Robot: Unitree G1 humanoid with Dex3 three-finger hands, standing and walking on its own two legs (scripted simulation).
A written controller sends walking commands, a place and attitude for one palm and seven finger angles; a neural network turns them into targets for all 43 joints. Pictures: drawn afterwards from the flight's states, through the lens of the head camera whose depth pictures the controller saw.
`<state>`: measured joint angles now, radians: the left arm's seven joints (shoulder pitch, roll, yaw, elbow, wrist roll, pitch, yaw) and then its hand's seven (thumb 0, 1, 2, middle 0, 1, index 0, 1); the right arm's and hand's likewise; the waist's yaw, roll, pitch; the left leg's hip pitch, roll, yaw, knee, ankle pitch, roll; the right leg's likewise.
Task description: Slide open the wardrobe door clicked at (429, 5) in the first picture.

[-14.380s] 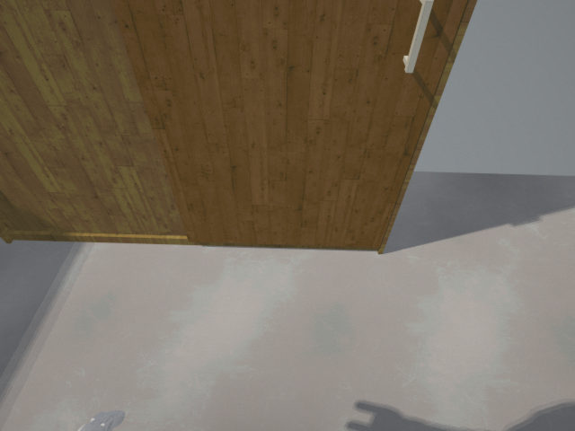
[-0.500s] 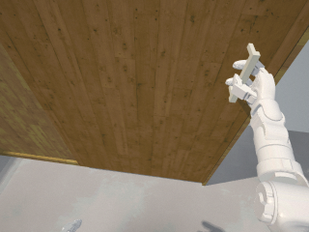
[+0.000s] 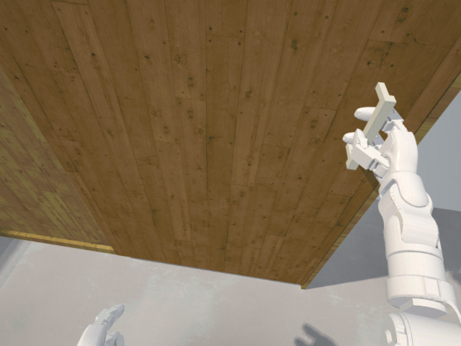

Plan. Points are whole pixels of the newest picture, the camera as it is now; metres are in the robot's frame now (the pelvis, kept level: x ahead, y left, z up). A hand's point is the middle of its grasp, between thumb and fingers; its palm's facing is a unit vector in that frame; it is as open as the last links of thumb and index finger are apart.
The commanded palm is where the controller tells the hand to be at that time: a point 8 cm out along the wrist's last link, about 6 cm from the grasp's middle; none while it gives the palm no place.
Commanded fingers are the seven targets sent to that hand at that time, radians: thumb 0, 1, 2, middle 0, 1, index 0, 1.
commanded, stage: tug the door sideways, standing still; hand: right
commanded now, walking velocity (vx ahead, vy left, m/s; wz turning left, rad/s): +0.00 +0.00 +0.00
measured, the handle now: (365, 129) +0.48 -0.19 +0.15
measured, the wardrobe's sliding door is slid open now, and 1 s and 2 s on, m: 0.00 0.06 0.19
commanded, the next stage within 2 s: step sideways, sliding the door along in 0.84 s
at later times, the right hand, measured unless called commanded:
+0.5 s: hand (354, 146) +0.42 -0.16 +0.16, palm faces +0.11 +0.99 -0.02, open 5.4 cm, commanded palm +0.39 -0.16 +0.16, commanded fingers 0.00 -0.90 -0.90 0.45 1.40 0.45 1.40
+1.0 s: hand (322, 144) +0.42 -0.11 +0.15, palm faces +0.05 +1.00 -0.07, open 5.6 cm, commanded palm +0.40 -0.14 +0.16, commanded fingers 0.00 -0.90 -0.90 0.45 1.40 0.45 1.40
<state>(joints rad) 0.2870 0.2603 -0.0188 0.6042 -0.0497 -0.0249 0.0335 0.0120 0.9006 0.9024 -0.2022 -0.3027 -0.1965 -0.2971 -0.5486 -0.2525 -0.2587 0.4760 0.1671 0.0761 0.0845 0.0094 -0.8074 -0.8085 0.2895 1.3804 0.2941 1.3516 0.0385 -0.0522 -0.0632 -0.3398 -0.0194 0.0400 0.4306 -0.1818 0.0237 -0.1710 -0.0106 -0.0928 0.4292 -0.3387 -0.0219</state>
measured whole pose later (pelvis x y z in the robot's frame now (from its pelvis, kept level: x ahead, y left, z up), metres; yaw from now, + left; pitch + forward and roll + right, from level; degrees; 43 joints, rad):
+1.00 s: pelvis -0.02 +0.00 -0.01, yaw -5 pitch +5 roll +0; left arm 0.31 0.23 -0.03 0.75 -0.01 -0.09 0.02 0.01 0.90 0.90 -0.20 -0.30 -0.20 -0.30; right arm -0.86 -0.12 -0.02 0.81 0.12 -0.04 -0.08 0.00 -0.79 -0.82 0.34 1.38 0.29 1.40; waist 0.01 -0.05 -0.03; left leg -0.41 0.04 0.10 0.54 -0.22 0.01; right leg -0.28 0.03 0.00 0.55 -0.36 -0.03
